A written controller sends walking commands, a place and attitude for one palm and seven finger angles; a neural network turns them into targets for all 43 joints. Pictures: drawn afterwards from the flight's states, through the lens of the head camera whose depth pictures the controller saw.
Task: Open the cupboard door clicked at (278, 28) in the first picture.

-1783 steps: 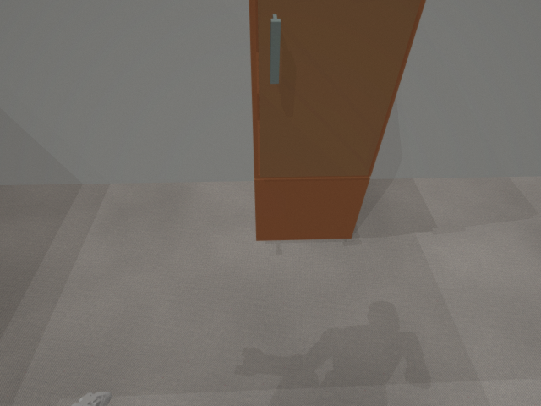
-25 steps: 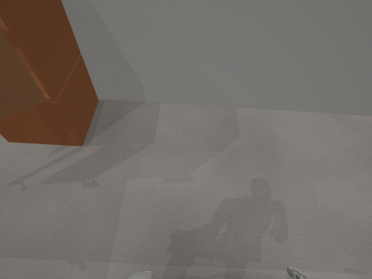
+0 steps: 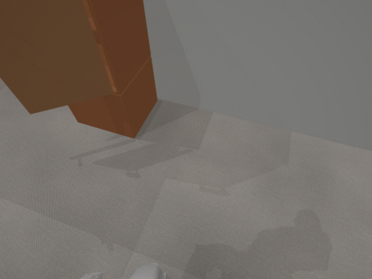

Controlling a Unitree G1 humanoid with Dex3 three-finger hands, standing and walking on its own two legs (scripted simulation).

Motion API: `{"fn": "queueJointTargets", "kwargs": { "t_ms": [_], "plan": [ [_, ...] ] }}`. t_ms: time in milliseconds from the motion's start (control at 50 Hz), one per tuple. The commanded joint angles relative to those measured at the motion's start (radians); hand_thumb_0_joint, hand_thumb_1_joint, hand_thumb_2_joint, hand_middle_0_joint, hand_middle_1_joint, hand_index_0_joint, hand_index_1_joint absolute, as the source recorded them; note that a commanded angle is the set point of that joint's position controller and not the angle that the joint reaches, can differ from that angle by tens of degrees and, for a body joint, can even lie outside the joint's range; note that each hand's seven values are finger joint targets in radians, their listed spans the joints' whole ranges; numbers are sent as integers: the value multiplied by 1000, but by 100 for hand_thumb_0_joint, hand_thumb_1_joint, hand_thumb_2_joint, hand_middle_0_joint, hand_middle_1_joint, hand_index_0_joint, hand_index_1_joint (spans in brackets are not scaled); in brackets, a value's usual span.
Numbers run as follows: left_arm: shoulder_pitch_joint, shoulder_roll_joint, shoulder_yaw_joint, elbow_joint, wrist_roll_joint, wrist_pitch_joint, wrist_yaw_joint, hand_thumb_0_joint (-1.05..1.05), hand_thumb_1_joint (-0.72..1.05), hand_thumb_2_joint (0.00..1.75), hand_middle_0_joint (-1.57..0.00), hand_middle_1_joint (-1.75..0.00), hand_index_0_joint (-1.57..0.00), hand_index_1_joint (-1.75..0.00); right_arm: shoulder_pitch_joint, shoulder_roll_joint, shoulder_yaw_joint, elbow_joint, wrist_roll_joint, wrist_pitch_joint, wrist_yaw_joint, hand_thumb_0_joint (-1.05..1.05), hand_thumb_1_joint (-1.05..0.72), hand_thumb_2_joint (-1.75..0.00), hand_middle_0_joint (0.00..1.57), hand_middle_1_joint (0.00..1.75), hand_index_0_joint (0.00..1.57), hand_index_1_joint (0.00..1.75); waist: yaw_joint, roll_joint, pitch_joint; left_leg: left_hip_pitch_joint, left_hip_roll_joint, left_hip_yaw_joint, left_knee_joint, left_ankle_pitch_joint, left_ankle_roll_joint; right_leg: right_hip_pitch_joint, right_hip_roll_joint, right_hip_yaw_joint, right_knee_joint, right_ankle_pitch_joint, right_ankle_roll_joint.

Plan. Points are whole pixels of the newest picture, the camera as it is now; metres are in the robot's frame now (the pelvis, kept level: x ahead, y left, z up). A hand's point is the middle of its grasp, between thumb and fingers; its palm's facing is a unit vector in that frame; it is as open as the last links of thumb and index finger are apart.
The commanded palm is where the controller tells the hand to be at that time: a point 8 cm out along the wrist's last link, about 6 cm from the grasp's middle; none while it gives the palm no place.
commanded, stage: turn to face it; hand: left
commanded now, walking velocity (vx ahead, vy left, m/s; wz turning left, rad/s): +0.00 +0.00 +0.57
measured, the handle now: out of the picture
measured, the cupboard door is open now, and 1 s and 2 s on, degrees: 40 40 40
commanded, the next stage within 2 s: take the last steps up to it in 0.54 s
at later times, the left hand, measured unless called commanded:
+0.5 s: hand out of the picture +0.08 +0.24 -0.16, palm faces +0.23 -0.93 -0.28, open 7.4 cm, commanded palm none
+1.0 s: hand out of the picture -0.04 +0.26 -0.19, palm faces +0.42 -0.89 -0.19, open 7.3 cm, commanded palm none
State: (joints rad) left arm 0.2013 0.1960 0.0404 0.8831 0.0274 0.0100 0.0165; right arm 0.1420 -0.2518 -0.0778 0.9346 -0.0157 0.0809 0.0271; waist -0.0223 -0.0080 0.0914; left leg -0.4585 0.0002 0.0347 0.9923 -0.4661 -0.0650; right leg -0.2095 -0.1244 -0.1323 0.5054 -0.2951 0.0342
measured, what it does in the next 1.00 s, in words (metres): steps on the spot, turning left: left foot, then right foot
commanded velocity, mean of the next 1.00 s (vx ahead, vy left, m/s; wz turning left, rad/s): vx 0.11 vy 0.06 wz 0.29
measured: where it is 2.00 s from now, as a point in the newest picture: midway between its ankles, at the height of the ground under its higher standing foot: (134, 243)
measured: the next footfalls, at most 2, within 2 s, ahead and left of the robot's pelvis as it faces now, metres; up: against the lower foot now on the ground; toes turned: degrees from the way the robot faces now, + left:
left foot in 0.12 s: +0.05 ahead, +0.13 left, +0.00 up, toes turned +8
right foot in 0.50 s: +0.08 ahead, -0.11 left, +0.00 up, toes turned +10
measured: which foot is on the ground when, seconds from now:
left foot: up 0.00-0.10, down 0.12-0.50, up 0.52-0.86, down 0.88-1.00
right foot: down 0.00-0.12, up 0.14-0.48, down 0.50-0.88, up 0.90-1.00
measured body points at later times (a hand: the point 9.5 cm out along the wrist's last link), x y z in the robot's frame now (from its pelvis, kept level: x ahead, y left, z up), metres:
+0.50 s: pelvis +0.03 +0.00 -0.01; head +0.06 +0.01 +0.44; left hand +0.06 +0.28 -0.14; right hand +0.14 -0.22 -0.16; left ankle +0.01 +0.13 -0.74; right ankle +0.04 -0.12 -0.74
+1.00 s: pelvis +0.05 +0.07 -0.01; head +0.06 +0.11 +0.44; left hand -0.06 +0.30 -0.17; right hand +0.21 -0.13 -0.13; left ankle +0.01 +0.13 -0.74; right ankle +0.05 -0.08 -0.67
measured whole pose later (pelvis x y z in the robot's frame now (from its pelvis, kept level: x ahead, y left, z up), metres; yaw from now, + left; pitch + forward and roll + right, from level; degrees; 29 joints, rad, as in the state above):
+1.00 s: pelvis +0.05 +0.07 -0.01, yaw +22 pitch +0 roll -1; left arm 0.30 0.24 0.07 1.06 0.03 0.03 -0.02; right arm 0.20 -0.19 -0.03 0.96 -0.03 -0.03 -0.01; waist 0.02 -0.06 0.05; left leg -0.22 -0.03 0.10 0.53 -0.32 0.08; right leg -0.42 -0.12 -0.07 1.08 -0.46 0.03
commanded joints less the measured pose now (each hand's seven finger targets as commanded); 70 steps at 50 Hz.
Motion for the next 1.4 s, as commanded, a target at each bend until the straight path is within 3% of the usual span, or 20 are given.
{"fn": "queueJointTargets", "kwargs": {
  "t_ms": [0, 60, 100, 140, 180, 440, 480, 500, 560, 640, 740, 820, 840, 860, 880, 940, 1020, 1300, 1340, 1380],
  "plan": [
    [84, 242, 68, -31, 1, -19, 12, 0, 90, 90, -20, -30, -20, -30, -96, -26, 5, -112, 11, -43, 6, 0, -90, -90, 20, 30, 20, 30, 67, -192, -133, 25, -3, 73, -257, 8, 7, 183, -231, 87, -48, 624, -125],
    [53, 239, 72, -31, -13, -14, 2, 0, 90, 90, -20, -30, -20, -30, 23, -75, -6, -84, 5, -58, 2, 0, -90, -90, 20, 30, 20, 30, -3, -126, -176, 272, -5, 59, -550, 270, 35, 62, -198, 6, 136, 523, -35],
    [-4, 124, 41, -95, -25, -2, -6, 0, 90, 90, -20, -30, -20, -30, 161, -259, -54, -63, -6, -65, -22, 0, -90, -90, 20, 30, 20, 30, -78, 340, -240, 509, 392, -455, -615, 892, 261, -346, 2, -17, 536, -371, 81],
    [-65, 136, 42, -113, -14, 13, 3, 0, 90, 90, -20, -30, -20, -30, 165, -242, -42, -59, -11, -63, -34, 0, -90, -90, 20, 30, 20, 30, -69, 183, -207, 403, 387, -400, -601, 743, 311, -350, -7, 110, 645, -335, 54],
    [-63, 130, 47, -62, -12, 21, 1, 0, 90, 90, -20, -30, -20, -30, 67, -189, -31, -75, -12, -69, -50, 0, -90, -90, 20, 30, 20, 30, -28, 230, -146, 322, 290, -337, -616, 660, 261, -350, -4, 143, 644, -219, 51],
    [69, 120, 39, 9, -18, 1, 1, 0, 90, 90, -20, -30, -20, -30, 7, -130, -11, -50, -1, -63, -45, 0, -90, -90, 20, 30, 20, 30, 54, 125, -140, 149, 159, -277, -539, 505, 165, 86, 89, 89, -44, 73, 23],
    [92, 245, 64, 14, 0, -18, 14, 0, 90, 90, -20, -30, -20, -30, 17, -35, 4, -70, 13, -63, -35, 0, -90, -90, 20, 30, 20, 30, 61, -272, -127, -66, -57, -58, -245, 31, 39, 200, -253, 443, -230, 192, -119],
    [89, 264, 60, 2, -2, -17, 13, 0, 90, 90, -20, -30, -20, -30, 0, -67, -3, -76, 9, -53, -32, 0, -90, -90, 20, 30, 20, 30, 75, -266, -114, -43, -34, -76, -34, -148, 43, 79, -349, 471, -253, 219, -207],
    [1, 174, 43, -9, -7, -20, 17, 0, 90, 90, -20, -30, -20, -30, 13, -58, -8, -28, 1, -32, -24, 0, -90, -90, 20, 30, 20, 30, 23, -240, -46, -77, 8, -79, 149, -26, 30, 41, -206, 285, -208, 358, -177],
    [73, 169, 43, 20, -4, -34, 14, 0, 90, 90, -20, -30, -20, -30, -10, -8, 9, -16, 7, -41, -17, 0, -90, -90, 20, 30, 20, 30, 46, -148, -97, -37, 4, -11, -35, -12, 12, 161, -184, 182, -160, 565, -155],
    [166, 211, 66, 80, 3, -47, -1, 0, 90, 90, -20, -30, -20, -30, -76, -5, 17, -35, 5, -65, -2, 0, -90, -90, 20, 30, 20, 30, 98, -186, -91, -10, 10, 41, -250, -12, 21, 211, -251, 224, -194, 311, -168],
    [89, 217, 71, 84, -3, -42, -15, 0, 90, 90, -20, -30, -20, -30, 45, -22, 17, -2, 1, -84, -1, 0, -90, -90, 20, 30, 20, 30, 15, -125, -82, 302, -19, 91, -548, 155, 46, -16, -195, 123, -98, 61, -88],
    [63, 185, 65, 68, -10, -35, -22, 0, 90, 90, -20, -30, -20, -30, 131, -80, 3, 19, -1, -90, -13, 0, -90, -90, 20, 30, 20, 30, -31, 13, -102, 469, 43, -4, -612, 122, 88, -172, -131, 54, 56, -28, -41],
    [39, 114, 52, 32, -17, -29, -33, 0, 90, 90, -20, -30, -20, -30, 239, -187, -26, 37, -17, -93, -23, 0, -90, -90, 20, 30, 20, 30, -77, 326, -134, 589, 298, -373, -697, 69, 205, -398, 19, -76, 356, -275, 23],
    [-60, 98, 39, -7, -8, -27, -28, 0, 90, 90, -20, -30, -20, -30, 319, -211, -28, 57, -16, -87, -37, 0, -90, -90, 20, 30, 20, 30, -110, 324, -112, 553, 376, -455, -762, 91, 302, -492, 40, 7, 561, -348, 6],
    [-85, 91, 40, 26, 1, -29, -34, 0, 90, 90, -20, -30, -20, -30, 221, -116, 4, 32, -10, -111, -48, 0, -90, -90, 20, 30, 20, 30, -41, 137, -23, 392, 305, -377, -789, 134, 285, -504, -22, 114, 709, -144, -16],
    [1, 82, 33, 74, -1, -22, -42, 0, 90, 90, -20, -30, -20, -30, 214, -76, 25, 50, -2, -144, -53, 0, -90, -90, 20, 30, 20, 30, 15, 83, -40, 426, 220, -215, -801, 458, 258, -457, -9, 95, 645, 9, 0],
    [-246, 35, 6, -2, -8, -37, -37, 0, 90, 90, -20, -30, -20, -30, 451, -11, 51, 198, -13, -151, -66, 0, -90, -90, 20, 30, 20, 30, -44, 80, 40, 557, 218, -143, -733, 889, 218, -423, 56, 31, 262, 59, -47],
    [-193, 38, 9, 4, -9, -43, -35, 0, 90, 90, -20, -30, -20, -30, 448, -16, 51, 210, -11, -151, -67, 0, -90, -90, 20, 30, 20, 30, -11, 77, 13, 530, 201, -106, -656, 1079, 196, -274, 105, -4, 177, 29, -74],
    [20, 73, 26, 66, -10, -54, -27, 0, 90, 90, -20, -30, -20, -30, 403, -40, 44, 210, 2, -153, -69, 0, -90, -90, 20, 30, 20, 30, 91, 60, -70, 425, 157, -74, -436, 1194, 142, 41, 137, -4, 67, 109, -102]
  ]
}}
